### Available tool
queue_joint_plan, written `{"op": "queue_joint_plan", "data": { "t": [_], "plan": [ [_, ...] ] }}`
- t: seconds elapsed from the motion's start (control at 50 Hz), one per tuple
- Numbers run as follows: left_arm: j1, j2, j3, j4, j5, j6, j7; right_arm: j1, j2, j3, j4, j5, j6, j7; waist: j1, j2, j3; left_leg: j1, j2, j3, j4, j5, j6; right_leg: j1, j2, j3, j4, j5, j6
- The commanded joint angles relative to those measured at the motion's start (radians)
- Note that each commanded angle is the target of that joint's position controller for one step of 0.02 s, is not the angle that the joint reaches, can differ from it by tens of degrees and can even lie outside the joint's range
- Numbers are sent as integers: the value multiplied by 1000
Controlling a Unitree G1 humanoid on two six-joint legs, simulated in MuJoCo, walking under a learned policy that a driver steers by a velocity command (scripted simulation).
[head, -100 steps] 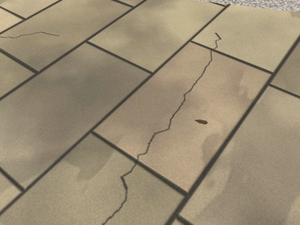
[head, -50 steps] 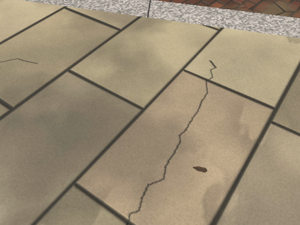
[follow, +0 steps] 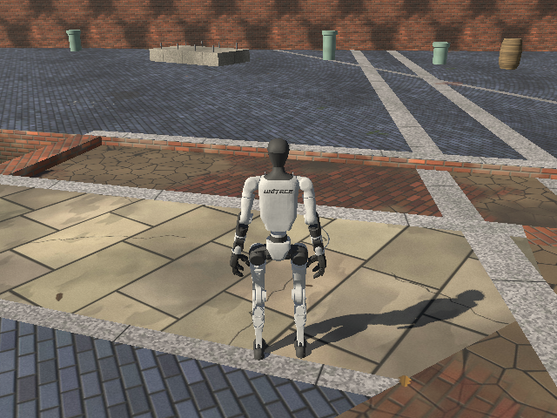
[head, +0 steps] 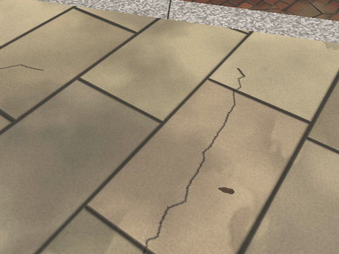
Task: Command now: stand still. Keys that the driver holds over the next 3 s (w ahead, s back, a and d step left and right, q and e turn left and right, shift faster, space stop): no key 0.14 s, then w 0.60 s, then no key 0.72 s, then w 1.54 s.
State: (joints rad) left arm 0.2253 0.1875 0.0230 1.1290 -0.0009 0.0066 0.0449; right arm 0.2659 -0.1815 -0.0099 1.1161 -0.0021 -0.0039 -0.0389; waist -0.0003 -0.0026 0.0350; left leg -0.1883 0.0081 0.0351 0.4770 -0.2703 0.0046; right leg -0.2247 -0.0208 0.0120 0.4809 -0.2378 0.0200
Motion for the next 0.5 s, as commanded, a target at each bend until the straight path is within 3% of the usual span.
{"op": "queue_joint_plan", "data": {
  "t": [0.02, 0.14, 0.16, 0.2, 0.24, 0.26, 0.28, 0.32, 0.34, 0.36, 0.38, 0.4, 0.42, 0.44, 0.46, 0.48, 0.5],
  "plan": [
    [42, 93, 12, -17, 0, -5, 3, 60, -90, -13, -15, 0, -5, -3, 0, 4, 17, -45, 24, -27, -103, 74, 17, 3, -7, 2, -74, 101, -26],
    [55, 88, 10, -15, -1, -5, 4, 76, -85, -12, -15, 1, -5, -3, 0, 4, 18, -45, 23, -26, -101, 85, 17, 2, -6, 2, -73, 108, -26],
    [75, 77, 7, -4, -1, -4, 4, 96, -78, -10, -5, 1, -4, -4, -1, 8, -6, -35, 16, -19, -108, -16, 21, 12, 7, -13, -69, 18, -27],
    [78, 90, 15, -8, -11, -4, 8, 102, -122, -27, -10, 15, 1, -11, -6, 45, 37, -75, 26, -54, -124, -358, 62, -64, 52, -60, 3, -285, -45],
    [35, 75, 13, -39, -10, -24, 3, 138, -158, -41, -19, 25, -10, -11, -30, 104, 107, -91, 136, -211, -206, -562, 130, -197, 51, -69, 106, -339, -62],
    [20, 49, 9, -52, -12, -41, -5, 171, -188, -54, -15, 29, -20, -8, -40, 168, 109, -62, 230, -340, -270, -610, 180, -240, 50, -95, 215, -253, -61],
    [4, 44, 8, -64, -14, -56, -15, 178, -206, -63, -16, 30, -29, -6, -43, 193, 125, -84, 311, -447, -316, -604, 226, -254, 14, -69, 312, -199, -73],
    [8, 49, 13, -77, -27, -76, -30, 120, -190, -63, -46, 23, -44, -1, -8, 170, 139, -101, 338, -461, -326, -524, 230, -272, -31, -30, 347, -264, -106],
    [37, 46, 14, -75, -33, -84, -34, 71, -187, -62, -65, 34, -49, 3, 24, 162, 137, -127, 310, -399, -301, -467, 199, -205, -38, -31, 234, -261, -123],
    [106, 46, 19, -47, -33, -91, -35, 9, -183, -61, -85, 46, -47, 7, 70, 137, 125, -200, 242, -290, -255, -398, 157, -41, -10, -72, 64, -179, -132],
    [178, 57, 31, -6, -24, -92, -34, 1, -177, -61, -93, 47, -45, 11, 88, 96, 102, -256, 167, -199, -166, -320, 130, 107, 46, -112, -5, -75, -111],
    [275, 85, 44, 24, -16, -89, -35, -13, -158, -56, -104, 42, -49, 14, 115, 14, 63, -324, 107, -115, 6, -207, 99, 230, -1, -23, -43, -65, -110],
    [414, 177, 68, 37, -19, -91, -30, -26, -91, -38, -127, 29, -62, 20, 149, -241, 0, -475, 1, 33, 381, -145, 37, 365, -216, 324, -207, -188, -186],
    [464, 229, 69, 33, -9, -108, -43, -39, -65, -33, -158, 37, -82, 19, 145, -326, -10, -634, -50, -36, 628, -281, 41, 377, -380, 694, -337, -327, -311],
    [372, 168, 47, 12, -4, -125, -44, -57, -91, -38, -166, 54, -95, 24, 92, -178, 65, -722, 21, -109, 775, -230, 65, 332, -397, 687, -329, -352, -318],
    [296, 124, 33, -15, -7, -134, -48, -55, -102, -38, -165, 56, -106, 33, 62, -107, 92, -761, 61, -120, 807, -116, 86, 316, -350, 556, -318, -299, -279],
    [244, 118, 26, -34, -7, -134, -56, -54, -114, -45, -158, 44, -114, 36, 40, -64, 86, -747, 89, -107, 771, -24, 94, 298, -302, 441, -324, -192, -241]
  ]
}}
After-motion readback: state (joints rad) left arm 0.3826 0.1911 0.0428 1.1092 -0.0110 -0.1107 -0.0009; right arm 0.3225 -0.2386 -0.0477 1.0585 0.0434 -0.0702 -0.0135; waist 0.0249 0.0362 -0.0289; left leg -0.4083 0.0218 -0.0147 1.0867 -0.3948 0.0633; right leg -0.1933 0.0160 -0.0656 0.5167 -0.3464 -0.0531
